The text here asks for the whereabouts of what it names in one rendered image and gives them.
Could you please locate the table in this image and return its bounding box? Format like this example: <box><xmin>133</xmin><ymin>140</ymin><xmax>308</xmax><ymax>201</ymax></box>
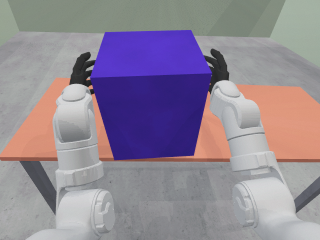
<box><xmin>0</xmin><ymin>77</ymin><xmax>320</xmax><ymax>215</ymax></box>

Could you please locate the left robot hand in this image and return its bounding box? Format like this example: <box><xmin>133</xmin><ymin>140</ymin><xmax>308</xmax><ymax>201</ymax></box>
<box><xmin>69</xmin><ymin>52</ymin><xmax>96</xmax><ymax>95</ymax></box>

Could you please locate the carton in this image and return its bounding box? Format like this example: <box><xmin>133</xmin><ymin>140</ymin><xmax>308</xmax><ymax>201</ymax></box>
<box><xmin>90</xmin><ymin>30</ymin><xmax>212</xmax><ymax>161</ymax></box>

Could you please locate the left robot forearm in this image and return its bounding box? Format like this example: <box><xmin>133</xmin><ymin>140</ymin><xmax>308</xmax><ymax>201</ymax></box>
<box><xmin>52</xmin><ymin>84</ymin><xmax>104</xmax><ymax>228</ymax></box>

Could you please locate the robot left upper arm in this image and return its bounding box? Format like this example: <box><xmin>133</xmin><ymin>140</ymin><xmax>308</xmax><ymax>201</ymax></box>
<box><xmin>26</xmin><ymin>188</ymin><xmax>115</xmax><ymax>240</ymax></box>

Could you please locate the right robot hand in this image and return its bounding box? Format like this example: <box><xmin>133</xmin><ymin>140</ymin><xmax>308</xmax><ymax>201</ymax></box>
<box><xmin>203</xmin><ymin>48</ymin><xmax>229</xmax><ymax>94</ymax></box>

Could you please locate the robot right upper arm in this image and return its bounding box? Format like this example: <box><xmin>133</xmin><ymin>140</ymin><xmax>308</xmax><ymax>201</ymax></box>
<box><xmin>232</xmin><ymin>177</ymin><xmax>320</xmax><ymax>240</ymax></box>

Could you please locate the right robot forearm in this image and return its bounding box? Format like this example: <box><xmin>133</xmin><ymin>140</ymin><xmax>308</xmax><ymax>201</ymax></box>
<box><xmin>209</xmin><ymin>80</ymin><xmax>296</xmax><ymax>213</ymax></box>

